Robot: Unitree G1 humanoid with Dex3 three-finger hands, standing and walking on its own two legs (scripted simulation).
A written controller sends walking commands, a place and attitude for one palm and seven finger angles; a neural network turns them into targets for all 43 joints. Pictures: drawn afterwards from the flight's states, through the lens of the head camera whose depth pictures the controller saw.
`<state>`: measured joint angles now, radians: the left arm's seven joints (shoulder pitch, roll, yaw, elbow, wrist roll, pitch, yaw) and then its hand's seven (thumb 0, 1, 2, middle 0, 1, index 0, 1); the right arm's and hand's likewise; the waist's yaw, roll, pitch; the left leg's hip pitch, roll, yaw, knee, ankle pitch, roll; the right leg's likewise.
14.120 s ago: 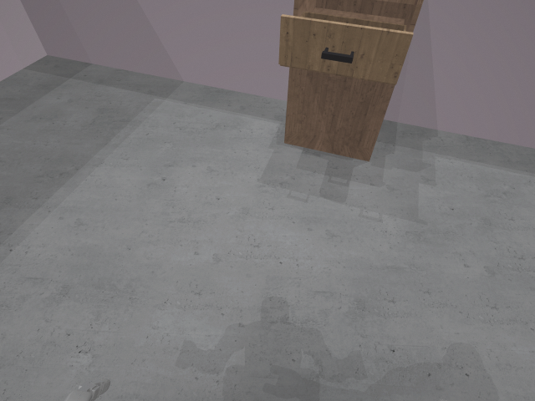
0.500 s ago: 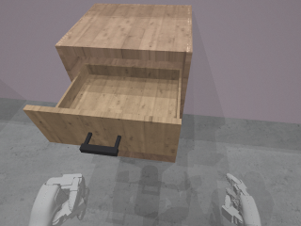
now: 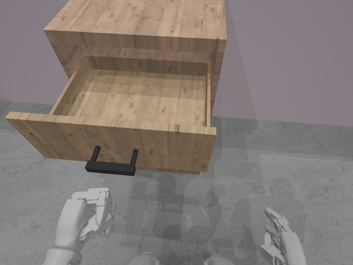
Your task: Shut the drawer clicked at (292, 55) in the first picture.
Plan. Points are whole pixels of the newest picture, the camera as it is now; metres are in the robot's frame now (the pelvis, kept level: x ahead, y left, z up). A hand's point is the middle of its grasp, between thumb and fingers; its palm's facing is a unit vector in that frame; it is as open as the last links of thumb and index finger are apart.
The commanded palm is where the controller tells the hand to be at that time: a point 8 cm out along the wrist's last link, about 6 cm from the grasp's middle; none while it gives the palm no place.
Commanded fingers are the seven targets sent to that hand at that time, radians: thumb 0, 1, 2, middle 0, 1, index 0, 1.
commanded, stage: bring the fist close to the handle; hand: left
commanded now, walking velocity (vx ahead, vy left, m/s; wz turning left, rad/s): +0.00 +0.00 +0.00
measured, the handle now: (113, 160) +0.35 +0.17 +0.01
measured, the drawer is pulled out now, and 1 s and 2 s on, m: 0.28 0.28 0.20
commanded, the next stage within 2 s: push the drawer shut in 0.82 s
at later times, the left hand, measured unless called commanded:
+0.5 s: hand (125, 201) +0.26 +0.13 +0.00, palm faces -0.11 -0.99 -0.03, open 3.3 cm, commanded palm +0.24 +0.19 +0.02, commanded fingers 0.00 0.90 0.90 -1.40 -1.60 -1.40 -1.60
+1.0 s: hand (120, 203) +0.25 +0.13 +0.01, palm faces -0.09 -1.00 -0.05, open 3.3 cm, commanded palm +0.24 +0.19 +0.02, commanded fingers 0.00 0.90 0.90 -1.40 -1.60 -1.40 -1.60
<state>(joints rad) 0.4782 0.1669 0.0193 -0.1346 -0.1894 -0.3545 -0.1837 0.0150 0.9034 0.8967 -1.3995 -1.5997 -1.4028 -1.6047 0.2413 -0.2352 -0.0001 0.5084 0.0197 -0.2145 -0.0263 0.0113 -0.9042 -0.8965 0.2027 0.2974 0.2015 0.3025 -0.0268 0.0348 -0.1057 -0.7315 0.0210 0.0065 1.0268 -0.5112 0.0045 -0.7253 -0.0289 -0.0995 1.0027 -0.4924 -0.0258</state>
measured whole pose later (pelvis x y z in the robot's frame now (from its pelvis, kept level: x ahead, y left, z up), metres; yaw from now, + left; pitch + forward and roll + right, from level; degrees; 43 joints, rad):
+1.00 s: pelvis -0.01 +0.00 -0.03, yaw +0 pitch +18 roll -1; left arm 0.26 0.19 0.03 0.01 -0.17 -0.41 -0.14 0.02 0.90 0.90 -1.40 -1.60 -1.40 -1.60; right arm 0.21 -0.25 0.01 0.49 0.01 -0.12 -0.01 0.01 -0.91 -0.90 0.20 0.30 0.20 0.30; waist -0.03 0.03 -0.15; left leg -0.96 0.03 -0.01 1.20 -0.56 0.00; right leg -0.94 -0.03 -0.11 1.17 -0.54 -0.04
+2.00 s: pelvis -0.03 +0.01 -0.03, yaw -1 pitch +19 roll -2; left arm -0.32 0.20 0.07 0.54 -0.13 -0.40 -0.07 0.06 0.87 0.93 -1.40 -1.60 -1.40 -1.60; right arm 0.24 -0.25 0.01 0.61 0.01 -0.08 -0.01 0.01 -0.91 -0.90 0.20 0.30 0.20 0.30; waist -0.07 0.03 -0.12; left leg -0.98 0.02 0.01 1.16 -0.52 0.02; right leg -0.97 -0.03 -0.09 1.13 -0.49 -0.02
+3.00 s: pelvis -0.03 +0.01 -0.04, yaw -2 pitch +25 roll -2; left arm -0.88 0.37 0.32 1.13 -0.06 -0.47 -0.10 0.06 0.87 0.94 -1.40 -1.60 -1.40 -1.60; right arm 0.33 -0.26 0.02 0.65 -0.04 -0.01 0.02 0.00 -0.91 -0.90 0.20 0.30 0.20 0.30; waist -0.18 0.05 -0.11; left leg -1.13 0.04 0.02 1.21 -0.52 0.02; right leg -1.13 -0.01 -0.08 1.16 -0.47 -0.02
